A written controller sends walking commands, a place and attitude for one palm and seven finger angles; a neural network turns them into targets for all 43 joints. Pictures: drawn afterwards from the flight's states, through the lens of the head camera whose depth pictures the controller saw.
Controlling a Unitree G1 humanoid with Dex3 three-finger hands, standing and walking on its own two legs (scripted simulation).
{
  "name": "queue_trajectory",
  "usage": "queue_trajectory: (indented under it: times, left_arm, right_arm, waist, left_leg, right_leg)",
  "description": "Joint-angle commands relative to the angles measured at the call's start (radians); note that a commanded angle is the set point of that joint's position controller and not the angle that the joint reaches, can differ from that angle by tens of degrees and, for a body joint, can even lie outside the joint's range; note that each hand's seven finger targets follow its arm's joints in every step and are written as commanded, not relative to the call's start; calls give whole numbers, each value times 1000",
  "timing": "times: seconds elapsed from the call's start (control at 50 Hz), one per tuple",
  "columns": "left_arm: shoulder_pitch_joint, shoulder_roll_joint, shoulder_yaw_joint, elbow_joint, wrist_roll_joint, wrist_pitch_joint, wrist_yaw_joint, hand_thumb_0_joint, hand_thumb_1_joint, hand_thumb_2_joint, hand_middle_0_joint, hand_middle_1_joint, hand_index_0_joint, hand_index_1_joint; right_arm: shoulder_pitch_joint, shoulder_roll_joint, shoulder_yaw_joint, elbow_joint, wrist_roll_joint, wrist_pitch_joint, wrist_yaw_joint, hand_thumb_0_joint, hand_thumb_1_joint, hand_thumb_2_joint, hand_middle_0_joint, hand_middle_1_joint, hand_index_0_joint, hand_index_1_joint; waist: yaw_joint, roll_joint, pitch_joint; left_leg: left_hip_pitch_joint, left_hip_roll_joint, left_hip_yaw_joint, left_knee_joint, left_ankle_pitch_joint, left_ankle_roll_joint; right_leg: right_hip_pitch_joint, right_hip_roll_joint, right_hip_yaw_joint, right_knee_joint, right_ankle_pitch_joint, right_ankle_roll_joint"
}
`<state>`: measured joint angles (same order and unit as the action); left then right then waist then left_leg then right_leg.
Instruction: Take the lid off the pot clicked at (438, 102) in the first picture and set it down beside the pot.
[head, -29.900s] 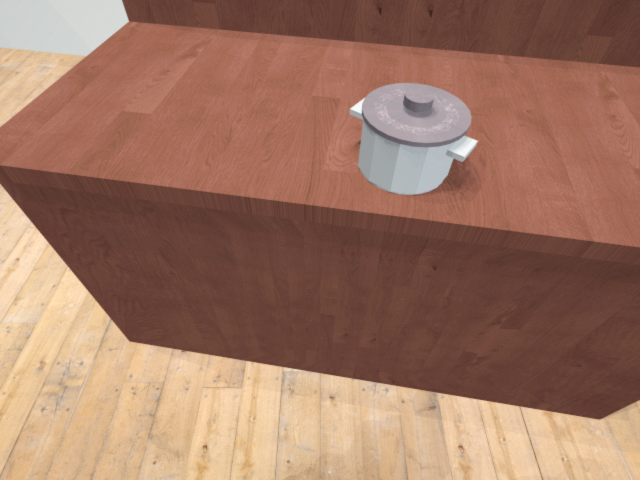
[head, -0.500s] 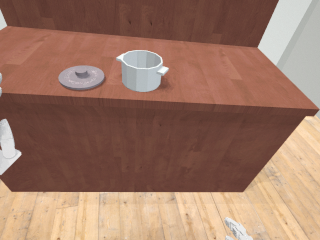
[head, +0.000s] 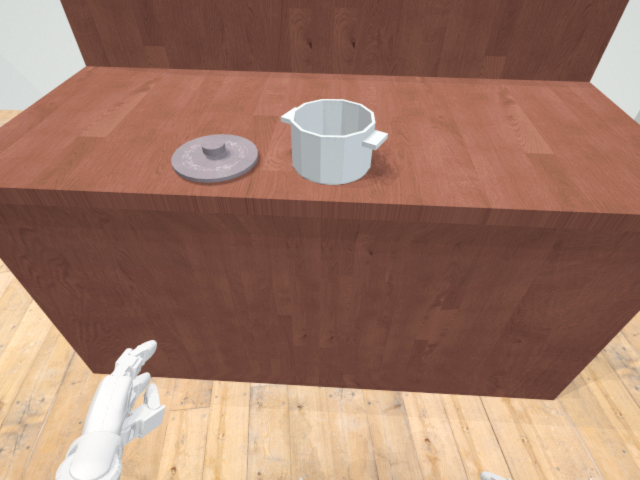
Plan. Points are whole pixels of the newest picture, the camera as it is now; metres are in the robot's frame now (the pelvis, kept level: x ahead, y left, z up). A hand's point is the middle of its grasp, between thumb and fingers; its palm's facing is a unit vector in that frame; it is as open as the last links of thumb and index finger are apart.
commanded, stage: stop stepping back and stand still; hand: left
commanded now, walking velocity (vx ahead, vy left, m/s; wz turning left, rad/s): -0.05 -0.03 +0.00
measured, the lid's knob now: (213, 146) +0.71 +0.24 +0.08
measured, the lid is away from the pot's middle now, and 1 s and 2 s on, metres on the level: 0.24 0.24 0.24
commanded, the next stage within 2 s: let the arm hang, fingers relaxed in 0.36 s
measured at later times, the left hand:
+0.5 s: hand out of the picture -0.01 +0.18 -0.15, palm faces +0.00 -0.97 -0.24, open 7.3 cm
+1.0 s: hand out of the picture +0.06 +0.16 -0.16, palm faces +0.01 -0.98 -0.21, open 7.3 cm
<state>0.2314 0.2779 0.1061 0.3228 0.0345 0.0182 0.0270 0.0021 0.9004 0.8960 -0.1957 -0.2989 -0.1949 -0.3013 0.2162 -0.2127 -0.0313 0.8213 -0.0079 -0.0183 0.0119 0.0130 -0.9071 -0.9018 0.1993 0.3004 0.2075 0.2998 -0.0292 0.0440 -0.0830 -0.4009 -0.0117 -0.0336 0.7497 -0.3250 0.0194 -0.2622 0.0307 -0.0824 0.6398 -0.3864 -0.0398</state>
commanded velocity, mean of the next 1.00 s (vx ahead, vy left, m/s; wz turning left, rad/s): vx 0.00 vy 0.00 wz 0.00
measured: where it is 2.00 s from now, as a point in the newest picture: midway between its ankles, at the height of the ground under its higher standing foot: outside the picture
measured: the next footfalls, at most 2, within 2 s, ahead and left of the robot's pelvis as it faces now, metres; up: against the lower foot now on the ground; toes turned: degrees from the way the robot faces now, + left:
none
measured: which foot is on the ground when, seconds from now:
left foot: down 0.00-1.00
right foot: down 0.00-1.00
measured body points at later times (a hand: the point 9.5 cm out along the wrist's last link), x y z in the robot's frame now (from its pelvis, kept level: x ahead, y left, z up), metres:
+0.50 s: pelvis +0.02 -0.01 +0.02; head +0.06 -0.01 +0.47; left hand -0.01 +0.23 -0.14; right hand +0.00 -0.22 -0.14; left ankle +0.02 +0.10 -0.72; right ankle -0.04 -0.12 -0.72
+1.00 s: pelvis +0.04 -0.02 +0.02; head +0.06 -0.02 +0.47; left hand +0.06 +0.21 -0.14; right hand +0.02 -0.24 -0.14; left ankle +0.02 +0.10 -0.72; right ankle -0.04 -0.12 -0.72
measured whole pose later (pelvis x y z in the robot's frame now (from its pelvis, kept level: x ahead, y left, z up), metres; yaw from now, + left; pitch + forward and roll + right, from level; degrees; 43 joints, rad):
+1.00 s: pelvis +0.04 -0.02 +0.02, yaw -1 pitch +0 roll +0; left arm 0.24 0.15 0.02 1.09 0.00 0.01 0.05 0.01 0.92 0.89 -0.20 -0.30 -0.20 -0.30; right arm 0.29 -0.13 -0.04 1.08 -0.01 0.02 -0.05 0.01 -0.92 -0.90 0.19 0.30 0.20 0.30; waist -0.02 0.00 0.04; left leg -0.20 0.01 0.02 0.49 -0.29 0.00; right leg -0.09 0.03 0.00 0.42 -0.34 -0.02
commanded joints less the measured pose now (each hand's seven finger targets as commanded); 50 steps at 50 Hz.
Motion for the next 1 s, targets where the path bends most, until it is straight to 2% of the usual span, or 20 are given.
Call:
queue_trajectory:
  times: [0.0, 0.02, 0.04, 0.06, 0.08, 0.1, 0.16, 0.18, 0.22, 0.24, 0.26, 0.3, 0.46, 0.48, 0.56, 0.66, 0.76, 0.8, 0.96, 0.98]
  left_arm:
    - [-68, 81, -34, 190, 3, 4, 10, 0, 900, 900, -200, -300, -200, -300]
    - [-73, 84, -39, 253, -4, 3, 10, 0, 900, 900, -200, -300, -200, -300]
    - [-45, 61, -46, 311, -17, 2, 3, 0, 900, 900, -200, -300, -200, -300]
    - [4, 51, -54, 371, -29, 0, -2, 0, 900, 900, -200, -300, -200, -300]
    - [26, 57, -56, 427, -33, 2, -4, 0, 900, 900, -200, -300, -200, -300]
    - [35, 55, -64, 481, -37, -1, -5, 0, 900, 900, -200, -300, -200, -300]
    - [81, 17, -69, 581, -38, -9, -8, 0, 900, 900, -200, -300, -200, -300]
    - [90, 9, -77, 609, -37, -11, -8, 0, 900, 900, -200, -300, -200, -300]
    - [104, 4, -90, 659, -34, -16, -2, 0, 900, 900, -200, -300, -200, -300]
    - [100, 7, -94, 674, -34, -16, 1, 0, 900, 900, -200, -300, -200, -300]
    - [102, 4, -95, 687, -33, -18, 5, 0, 900, 900, -200, -300, -200, -300]
    - [104, -5, -99, 711, -35, -21, 11, 0, 900, 900, -200, -300, -200, -300]
    - [113, -27, -98, 758, -33, -21, 23, 0, 900, 900, -200, -300, -200, -300]
    - [114, -28, -97, 758, -31, -20, 25, 0, 900, 900, -200, -300, -200, -300]
    - [98, -42, -89, 757, -30, -23, 27, 0, 900, 900, -200, -300, -200, -300]
    - [85, -39, -80, 756, -32, -23, 25, 0, 900, 900, -200, -300, -200, -300]
    - [73, -33, -74, 742, -32, -26, 24, 0, 900, 900, -200, -300, -200, -300]
    - [73, -34, -76, 738, -33, -24, 25, 0, 900, 900, -200, -300, -200, -300]
    - [74, -31, -71, 733, -34, -29, 26, 0, 900, 900, -200, -300, -200, -300]
    - [73, -29, -71, 733, -32, -27, 28, 0, 900, 900, -200, -300, -200, -300]
  right_arm:
    - [38, -81, -42, -79, -14, 25, -24, 0, -900, -900, 200, 300, 200, 300]
    - [68, -77, -36, -55, -17, 28, -24, 0, -900, -900, 200, 300, 200, 300]
    - [78, -88, -23, -38, -24, 21, -28, 0, -900, -900, 200, 300, 200, 300]
    - [79, -124, -20, -25, -27, 11, -39, 0, -900, -900, 200, 300, 200, 300]
    - [79, -150, -22, -13, -22, 7, -47, 0, -900, -900, 200, 300, 200, 300]
    - [93, -147, -18, 13, -19, 3, -53, 0, -900, -900, 200, 300, 200, 300]
    - [122, -103, -14, 62, -10, 0, -67, 0, -900, -900, 200, 300, 200, 300]
    - [120, -86, -13, 71, -4, 4, -70, 0, -900, -900, 200, 300, 200, 300]
    - [137, -63, -14, 100, 7, 8, -66, 0, -900, -900, 200, 300, 200, 300]
    - [153, -51, -13, 115, 7, 11, -61, 0, -900, -900, 200, 300, 200, 300]
    - [169, -40, -14, 131, 5, 12, -60, 0, -900, -900, 200, 300, 200, 300]
    - [179, -30, -13, 157, 6, 19, -60, 0, -900, -900, 200, 300, 200, 300]
    - [172, -9, -14, 210, 4, 27, -56, 0, -900, -900, 200, 300, 200, 300]
    - [163, -5, -16, 212, 4, 29, -54, 0, -900, -900, 200, 300, 200, 300]
    - [160, 0, -17, 228, 0, 25, -56, 0, -900, -900, 200, 300, 200, 300]
    - [150, 6, -16, 233, -2, 22, -59, 0, -900, -900, 200, 300, 200, 300]
    - [153, 1, -19, 226, -2, 19, -60, 0, -900, -900, 200, 300, 200, 300]
    - [148, 4, -19, 225, -1, 22, -60, 0, -900, -900, 200, 300, 200, 300]
    - [155, -6, -21, 229, 1, 18, -64, 0, -900, -900, 200, 300, 200, 300]
    - [149, -1, -22, 228, 3, 19, -64, 0, -900, -900, 200, 300, 200, 300]
  waist:
    - [-36, -159, 145]
    - [-44, -61, 158]
    - [-22, 85, 159]
    - [10, 184, 116]
    - [21, 272, 112]
    - [22, 278, 82]
    - [32, 254, -14]
    - [33, 146, -10]
    - [22, 27, 14]
    - [11, 31, 39]
    - [5, 20, 31]
    - [2, -30, 55]
    - [9, -94, 131]
    - [10, -83, 162]
    - [10, -83, 156]
    - [14, -23, 165]
    - [13, -43, 133]
    - [13, -36, 160]
    - [10, -47, 96]
    - [11, -43, 120]
  left_leg:
    - [86, 46, 10, 19, 6, 14]
    - [144, 85, -28, -113, 166, 27]
    - [121, 144, -139, -246, 303, 56]
    - [126, 209, -238, -312, 438, 107]
    - [107, 246, -319, -373, 484, 147]
    - [138, 254, -296, -399, 527, 158]
    - [238, 224, -191, -352, 579, 141]
    - [236, 210, -161, -329, 563, 120]
    - [208, 135, -78, -296, 390, 59]
    - [203, 117, -61, -303, 310, 46]
    - [224, 111, -46, -287, 341, 42]
    - [232, 109, -35, -283, 329, 39]
    - [212, 101, -25, -309, 246, 37]
    - [202, 98, -22, -312, 212, 34]
    - [205, 96, -21, -314, 254, 34]
    - [205, 98, -15, -315, 266, 31]
    - [221, 98, -10, -304, 313, 29]
    - [216, 99, -11, -307, 289, 29]
    - [267, 105, 0, -290, 393, 28]
    - [262, 104, -1, -292, 387, 29]
  right_leg:
    - [-114, -272, 228, -208, 425, -149]
    - [-157, -230, 202, -165, 322, -107]
    - [-119, -128, 138, -75, 262, -44]
    - [-59, -75, 84, -16, 205, 8]
    - [-36, -43, 66, 33, 77, 28]
    - [-21, -28, 78, 51, -25, 22]
    - [26, -40, 104, -38, -7, 20]
    - [68, -40, 101, -117, 77, 21]
    - [123, -87, 127, -231, 279, 11]
    - [110, -107, 138, -246, 298, 2]
    - [114, -110, 140, -242, 352, -3]
    - [106, -113, 138, -252, 373, -7]
    - [90, -112, 142, -278, 313, -5]
    - [67, -110, 147, -282, 281, -5]
    - [88, -111, 147, -275, 321, -7]
    - [92, -110, 153, -270, 338, -10]
    - [121, -116, 148, -269, 398, -6]
    - [99, -116, 153, -278, 377, -2]
    - [141, -116, 145, -266, 478, 4]
    - [125, -114, 146, -266, 469, 6]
